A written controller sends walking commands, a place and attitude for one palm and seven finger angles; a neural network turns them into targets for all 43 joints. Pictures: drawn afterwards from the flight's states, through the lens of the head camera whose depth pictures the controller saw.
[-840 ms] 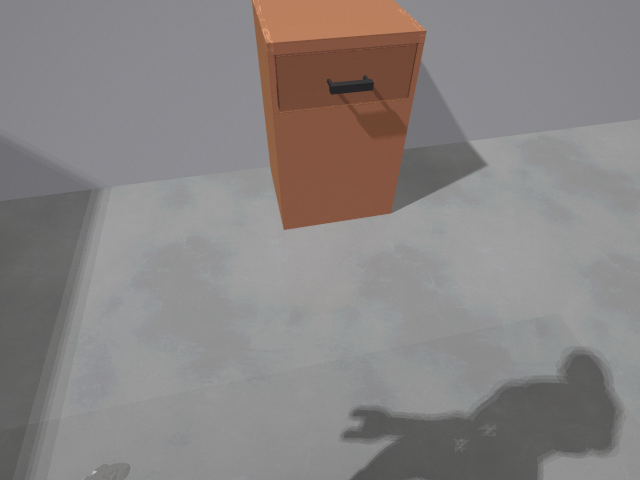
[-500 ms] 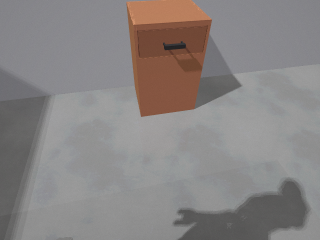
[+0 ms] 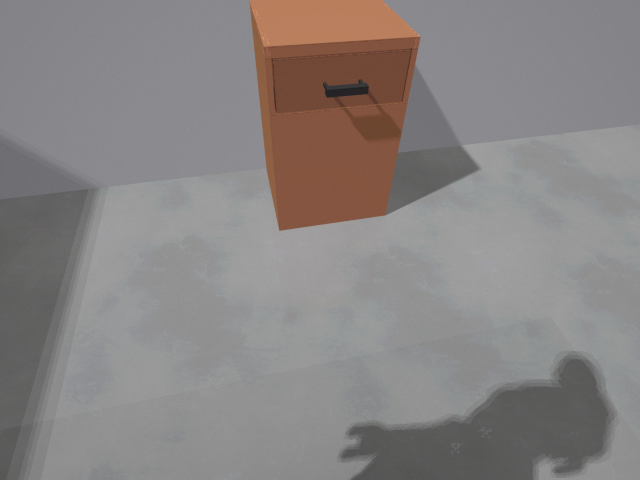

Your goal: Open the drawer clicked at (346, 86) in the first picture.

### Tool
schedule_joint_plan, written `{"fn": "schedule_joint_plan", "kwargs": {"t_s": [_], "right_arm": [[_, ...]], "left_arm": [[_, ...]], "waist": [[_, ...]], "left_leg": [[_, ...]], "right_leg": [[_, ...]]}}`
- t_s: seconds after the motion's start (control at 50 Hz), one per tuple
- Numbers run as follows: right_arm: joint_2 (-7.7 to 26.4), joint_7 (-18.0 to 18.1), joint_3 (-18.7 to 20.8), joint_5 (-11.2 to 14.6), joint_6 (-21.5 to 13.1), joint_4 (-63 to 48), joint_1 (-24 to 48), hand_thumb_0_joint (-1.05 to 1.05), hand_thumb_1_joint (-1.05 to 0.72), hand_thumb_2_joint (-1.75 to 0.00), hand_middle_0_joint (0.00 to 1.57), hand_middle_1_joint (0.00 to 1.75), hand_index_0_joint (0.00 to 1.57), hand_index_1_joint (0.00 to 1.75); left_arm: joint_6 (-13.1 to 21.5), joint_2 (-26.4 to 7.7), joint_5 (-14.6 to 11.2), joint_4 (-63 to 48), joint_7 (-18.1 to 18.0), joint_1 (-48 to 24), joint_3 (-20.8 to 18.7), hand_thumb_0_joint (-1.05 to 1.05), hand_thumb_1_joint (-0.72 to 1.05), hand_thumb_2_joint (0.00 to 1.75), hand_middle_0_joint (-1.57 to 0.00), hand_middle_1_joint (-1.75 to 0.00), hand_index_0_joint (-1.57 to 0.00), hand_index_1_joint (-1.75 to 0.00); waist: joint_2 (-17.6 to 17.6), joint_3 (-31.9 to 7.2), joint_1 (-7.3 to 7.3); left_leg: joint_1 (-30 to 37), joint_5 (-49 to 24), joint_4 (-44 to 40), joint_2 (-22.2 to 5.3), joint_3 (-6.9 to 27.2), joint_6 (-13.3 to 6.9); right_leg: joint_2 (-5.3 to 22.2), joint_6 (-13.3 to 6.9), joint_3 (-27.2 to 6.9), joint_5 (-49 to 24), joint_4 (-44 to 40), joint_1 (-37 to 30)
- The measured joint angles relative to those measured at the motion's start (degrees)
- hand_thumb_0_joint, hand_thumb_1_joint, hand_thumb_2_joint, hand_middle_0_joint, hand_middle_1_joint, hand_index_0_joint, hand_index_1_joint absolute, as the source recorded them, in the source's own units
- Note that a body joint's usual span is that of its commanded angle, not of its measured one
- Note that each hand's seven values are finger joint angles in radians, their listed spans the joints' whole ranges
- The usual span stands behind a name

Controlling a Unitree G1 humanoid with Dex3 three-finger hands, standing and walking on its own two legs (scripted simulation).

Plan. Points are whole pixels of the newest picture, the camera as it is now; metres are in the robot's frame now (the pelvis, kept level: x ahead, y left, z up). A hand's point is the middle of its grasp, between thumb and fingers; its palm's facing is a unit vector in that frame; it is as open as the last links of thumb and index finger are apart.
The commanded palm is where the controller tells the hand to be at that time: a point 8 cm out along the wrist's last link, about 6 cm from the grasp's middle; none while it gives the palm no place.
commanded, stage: look at it before walking up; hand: left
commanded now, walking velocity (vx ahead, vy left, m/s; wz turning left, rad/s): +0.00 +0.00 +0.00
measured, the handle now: (344, 86) +1.28 -0.02 -0.11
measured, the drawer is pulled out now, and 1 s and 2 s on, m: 0.00 0.00 0.00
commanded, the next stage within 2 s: walk to a spot facing it in 0.60 s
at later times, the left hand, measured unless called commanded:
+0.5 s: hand out of the picture +0.07 +0.25 -0.16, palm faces -0.04 -0.94 -0.33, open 7.4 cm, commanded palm none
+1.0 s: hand out of the picture +0.06 +0.22 -0.18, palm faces -0.12 -0.95 -0.27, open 7.4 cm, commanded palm none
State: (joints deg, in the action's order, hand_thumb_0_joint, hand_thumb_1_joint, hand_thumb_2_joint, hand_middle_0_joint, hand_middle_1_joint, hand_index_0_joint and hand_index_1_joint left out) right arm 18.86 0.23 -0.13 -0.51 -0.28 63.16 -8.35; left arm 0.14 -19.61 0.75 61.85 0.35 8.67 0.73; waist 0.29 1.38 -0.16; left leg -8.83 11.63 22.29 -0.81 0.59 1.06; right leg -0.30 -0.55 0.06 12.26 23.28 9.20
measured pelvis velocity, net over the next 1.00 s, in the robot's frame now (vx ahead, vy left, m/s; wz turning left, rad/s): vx -0.01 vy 0.00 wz -0.11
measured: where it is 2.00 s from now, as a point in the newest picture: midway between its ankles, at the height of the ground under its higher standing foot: outside the picture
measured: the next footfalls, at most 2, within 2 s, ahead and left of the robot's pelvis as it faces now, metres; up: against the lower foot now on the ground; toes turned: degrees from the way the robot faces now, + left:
left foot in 1.30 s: +0.07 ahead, +0.13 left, +0.00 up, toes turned -12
right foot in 1.84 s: +0.22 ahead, -0.20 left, +0.00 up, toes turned -43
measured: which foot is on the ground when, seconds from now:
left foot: down 0.00-1.00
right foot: down 0.00-1.00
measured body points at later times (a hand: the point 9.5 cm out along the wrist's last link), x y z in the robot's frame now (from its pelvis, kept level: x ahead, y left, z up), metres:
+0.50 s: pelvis +0.00 +0.00 +0.00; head +0.00 +0.01 +0.45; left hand +0.07 +0.30 -0.13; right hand +0.08 -0.29 -0.13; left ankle +0.01 +0.13 -0.74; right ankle +0.00 -0.11 -0.74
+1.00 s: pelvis -0.01 +0.00 -0.01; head +0.01 +0.00 +0.44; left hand +0.07 +0.27 -0.16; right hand +0.05 -0.27 -0.15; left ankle +0.01 +0.13 -0.74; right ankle +0.01 -0.11 -0.74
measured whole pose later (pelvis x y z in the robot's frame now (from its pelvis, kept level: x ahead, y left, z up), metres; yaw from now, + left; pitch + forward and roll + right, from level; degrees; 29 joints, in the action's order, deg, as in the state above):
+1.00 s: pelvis -0.01 +0.00 -0.01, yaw -7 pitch -1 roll +1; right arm 14.2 1.2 1.5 -0.6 1.3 57.2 -8.6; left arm -3.0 -16.0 1.3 56.7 0.6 12.7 -0.8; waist 1.1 2.9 0.6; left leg -13.6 16.8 31.2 -2.8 -5.5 1.1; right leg -2.5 -0.4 -5.9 15.6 33.7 17.3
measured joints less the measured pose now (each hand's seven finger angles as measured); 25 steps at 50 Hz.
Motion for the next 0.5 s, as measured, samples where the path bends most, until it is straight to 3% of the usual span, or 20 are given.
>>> {"fn": "schedule_joint_plan", "kwargs": {"t_s": [0.5], "right_arm": [[-0.11,-0.06,-0.05,0.15,-0.26,0.18,0.86,0.0,-0.9,-0.9,0.21,0.3,0.2,0.3]], "left_arm": [[0.21,0.09,0.1,0.18,-0.04,-0.06,0.06,0.01,0.9,0.9,-0.2,-0.3,-0.2,-0.3]], "waist": [[0.28,0.01,0.16]], "left_leg": [[0.72,-0.56,-1.23,0.32,-0.11,-0.33]], "right_leg": [[0.33,0.39,-0.11,-0.64,-1.4,-0.81]]}}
